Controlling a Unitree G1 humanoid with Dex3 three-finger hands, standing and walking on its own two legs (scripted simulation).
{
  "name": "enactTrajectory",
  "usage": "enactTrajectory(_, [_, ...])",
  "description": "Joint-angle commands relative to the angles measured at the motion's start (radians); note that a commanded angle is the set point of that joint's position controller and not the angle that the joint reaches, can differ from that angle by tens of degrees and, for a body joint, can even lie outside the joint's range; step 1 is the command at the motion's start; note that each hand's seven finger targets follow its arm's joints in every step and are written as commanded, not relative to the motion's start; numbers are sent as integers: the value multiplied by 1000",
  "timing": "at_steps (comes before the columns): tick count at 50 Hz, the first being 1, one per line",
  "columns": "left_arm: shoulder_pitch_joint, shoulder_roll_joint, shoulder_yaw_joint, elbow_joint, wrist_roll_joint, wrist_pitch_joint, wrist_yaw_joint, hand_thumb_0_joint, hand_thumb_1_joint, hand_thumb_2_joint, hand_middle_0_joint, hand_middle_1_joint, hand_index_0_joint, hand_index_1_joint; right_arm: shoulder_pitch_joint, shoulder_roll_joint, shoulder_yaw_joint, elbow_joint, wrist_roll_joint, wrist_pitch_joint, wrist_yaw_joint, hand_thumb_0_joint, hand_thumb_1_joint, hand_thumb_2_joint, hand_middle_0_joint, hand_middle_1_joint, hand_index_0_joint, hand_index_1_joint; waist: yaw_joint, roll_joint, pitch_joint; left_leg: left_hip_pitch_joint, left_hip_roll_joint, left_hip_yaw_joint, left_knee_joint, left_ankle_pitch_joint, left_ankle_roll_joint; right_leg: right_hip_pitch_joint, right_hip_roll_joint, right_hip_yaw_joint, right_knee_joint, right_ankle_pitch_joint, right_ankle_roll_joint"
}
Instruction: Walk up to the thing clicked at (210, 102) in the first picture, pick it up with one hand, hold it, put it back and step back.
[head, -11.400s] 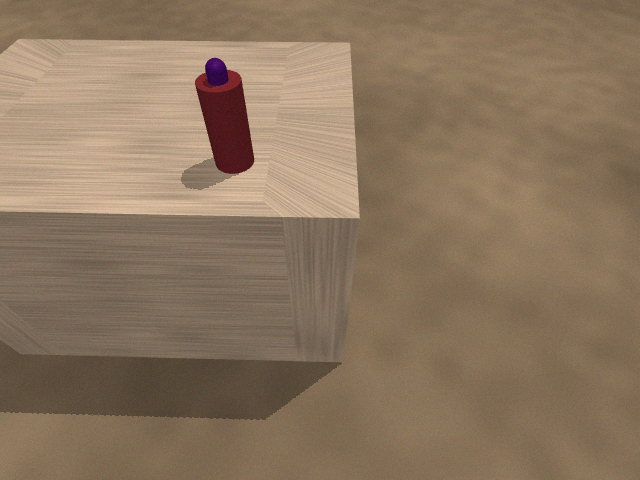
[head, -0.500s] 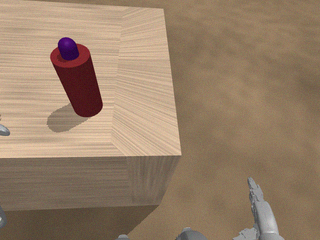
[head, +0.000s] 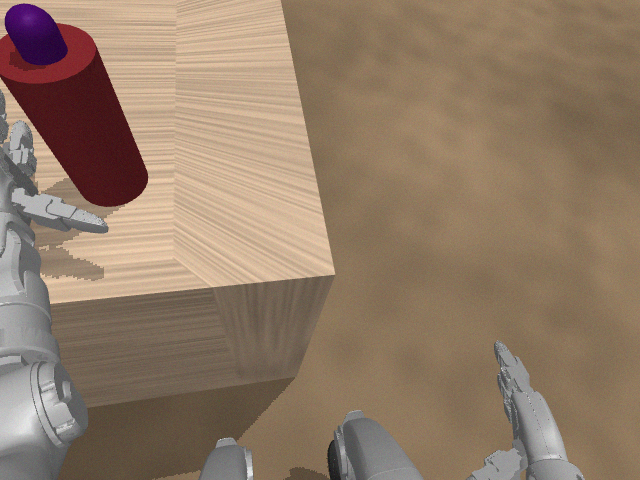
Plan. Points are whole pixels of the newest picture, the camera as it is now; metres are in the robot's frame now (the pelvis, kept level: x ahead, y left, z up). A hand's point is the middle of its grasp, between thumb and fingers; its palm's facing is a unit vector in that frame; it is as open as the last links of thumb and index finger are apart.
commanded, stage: close in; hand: left
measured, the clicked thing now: (78, 114) +0.52 +0.22 +0.12
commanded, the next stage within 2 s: rest palm in 0.14 s
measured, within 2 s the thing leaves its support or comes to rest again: leaves its support in 1.66 s
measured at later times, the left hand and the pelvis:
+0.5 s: hand (91, 164) +0.48 +0.21 +0.08, palm faces +0.17 -0.98 +0.03, open 17.5 cm; pelvis +0.00 -0.01 +0.01, yaw +1 degrees
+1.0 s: hand (77, 152) +0.50 +0.23 +0.08, palm faces +0.18 -0.98 +0.02, open 13.0 cm; pelvis +0.00 +0.00 +0.00, yaw +0 degrees
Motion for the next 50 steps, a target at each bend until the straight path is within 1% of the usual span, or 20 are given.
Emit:
enactTrajectory(1, [-327, 252, 30, -164, -15, -49, 31, 0, -495, 13, -31, -7, -52, 0, 0, -171, -108, -214, 12, -40, -19, 0, 551, -47, 50, 51, 50, 51, 40, 102, -407, 219, -19, 18, -165, 313, 4, 301, 13, -21, -87, 225, -59])
enactTrajectory(3, [-362, 193, -10, -167, -19, -50, 29, 0, -493, 3, -28, -4, -54, 0, 34, -170, -121, -225, 14, -36, -17, 0, 554, -45, 50, 51, 50, 51, 8, 85, -373, 230, -20, 20, -169, 271, 9, 260, 16, -20, -100, 195, -55])
enactTrajectory(6, [-382, 187, -25, -188, -14, -53, 34, 0, -530, 0, -30, 0, -56, 0, 77, -154, -106, -249, 19, -36, -11, 0, 548, -47, 50, 51, 50, 51, 2, 63, -395, 228, -29, 33, -163, 251, 19, 292, 10, -10, -106, 207, -47])
enactTrajectory(11, [-417, 137, -70, -237, -16, -56, 49, 0, -584, 11, -33, -2, -51, 0, 97, -145, -97, -242, 19, -37, -5, 0, 545, -50, 50, 51, 50, 51, 16, 136, -426, 320, -22, 19, -159, 356, 1, 254, 10, -23, -88, 246, -58])
enactTrajectory(14, [-470, 192, -39, -317, -10, -69, 82, 0, -594, 11, -60, 0, -51, 0, 56, -177, -141, -251, 15, -35, -8, 0, 542, -56, 50, 50, 50, 50, 32, 179, -467, 348, -22, 16, -160, 358, -4, 264, 8, -21, -89, 242, -60])
enactTrajectory(16, [-443, 141, -64, -303, -4, -67, 99, 0, -611, 0, -69, 0, -62, 0, 64, -157, -127, -252, 12, -31, -6, 0, 537, -56, 50, 50, 50, 50, 31, 165, -460, 335, -25, 19, -166, 337, -1, 287, 6, -20, -94, 238, -60])
enactTrajectory(18, [-415, 145, -58, -266, 4, -61, 116, 0, -611, 0, -75, 0, -69, 0, 82, -166, -150, -211, 11, -21, -9, 0, 526, -58, 50, 50, 50, 50, 31, 168, -463, 352, -20, 17, -164, 393, -5, 288, 8, -23, -89, 273, -61])
enactTrajectory(19, [-421, 145, -64, -312, 6, -64, 119, 0, -611, 0, -76, 0, -70, 0, 63, -152, -126, -228, 11, -19, -6, 0, 531, -56, 50, 50, 50, 50, 46, 184, -478, 359, -20, 15, -165, 410, -7, 297, 8, -24, -87, 280, -62])
enactTrajectory(21, [-371, 105, -82, -239, 12, -53, 124, 0, -611, 0, -235, -88, -230, -79, 60, -134, -114, -237, 14, -10, -2, 0, 529, -51, 50, 50, 50, 50, 44, 138, -445, 333, -19, 12, -165, 435, -4, 319, 11, -27, -88, 304, -60])
enactTrajectory(22, [-379, 151, -43, -257, 15, -59, 131, 0, -611, 15, -278, -123, -289, -113, 26, -120, -90, -283, 15, -11, 3, 0, 532, -50, 50, 50, 50, 50, 51, 120, -464, 293, -22, 19, -160, 437, 1, 365, 7, -23, -84, 335, -58])
enactTrajectory(25, [-405, 176, -30, -212, 22, -64, 139, 0, -611, 30, -393, -209, -414, -189, 68, -133, -118, -200, 13, 12, 4, 0, 528, -46, 50, 50, 50, 50, 30, 92, -378, 217, -32, 33, -167, 324, 17, 357, 3, -2, -101, 285, -50])
enactTrajectory(26, [-421, 186, -14, -231, 19, -72, 138, 0, -605, 53, -420, -238, -444, -216, 29, -137, -118, -261, 13, 5, 5, 0, 530, -45, 50, 50, 50, 50, 28, 84, -385, 217, -33, 35, -173, 302, 16, 353, 4, -3, -108, 265, -49])
enactTrajectory(30, [-431, 171, -31, -163, 23, -80, 111, 0, -590, 67, -481, -280, -507, -254, 66, -158, -135, -264, 13, 5, 5, 0, 526, -45, 50, 50, 50, 50, -6, 87, -412, 264, -24, 26, -160, 357, 11, 303, 10, -12, -92, 292, -53])
enactTrajectory(32, [-432, 221, -9, -155, 21, -83, 101, 0, -590, 85, -532, -322, -559, -295, 72, -148, -117, -258, 15, 2, 6, 0, 517, -46, 50, 50, 50, 50, 4, 97, -452, 261, -29, 31, -139, 391, 16, 340, 4, -4, -83, 340, -48])
enactTrajectory(36, [-488, 169, -51, -157, 17, -86, 85, 0, -540, 138, -573, -359, -592, -340, 66, -141, -105, -264, 11, -2, 12, 0, 516, -48, 50, 50, 50, 50, -4, 145, -474, 298, -23, 22, -133, 427, 5, 291, 8, -11, -70, 335, -55])
enactTrajectory(38, [-518, 241, -22, -179, 26, -89, 93, 0, -497, 177, -596, -389, -616, -369, 58, -149, -108, -247, 8, 1, 13, 0, 522, -47, 50, 50, 50, 50, 12, 188, -488, 307, -22, 20, -134, 420, -1, 280, 8, -14, -70, 309, -59])
enactTrajectory(40, [-567, 221, -36, -204, 23, -94, 100, 0, -463, 211, -646, -432, -665, -413, 6, -164, -126, -291, 10, -6, 9, 0, 521, -47, 50, 50, 50, 50, -3, 182, -519, 329, -15, 10, -142, 396, -4, 273, 13, -20, -65, 278, -62])
enactTrajectory(42, [-483, 243, -6, -93, 31, -82, 109, 0, -423, 266, -692, -486, -711, -467, 51, -163, -121, -244, 9, 7, 7, 0, 525, -46, 50, 50, 50, 50, 0, 142, -449, 266, -18, 14, -147, 358, 1, 277, 12, -19, -72, 260, -60])
enactTrajectory(44, [-535, 270, -2, -152, 35, -96, 114, 0, -405, 305, -758, -547, -779, -527, 24, -152, -104, -283, 8, 4, 10, 0, 519, -47, 50, 50, 49, 50, 2, 176, -495, 285, -19, 15, -139, 391, -1, 292, 13, -19, -63, 284, -60])
enactTrajectory(50, [-532, 222, -38, -174, 29, -85, 91, 0, -228, 490, -974, -759, -996, -739, 30, -133, -89, -284, 8, 11, 14, 0, 514, -47, 50, 50, 49, 50, 4, 210, -545, 324, -17, 16, -135, 431, -5, 292, 15, -22, -61, 304, -61])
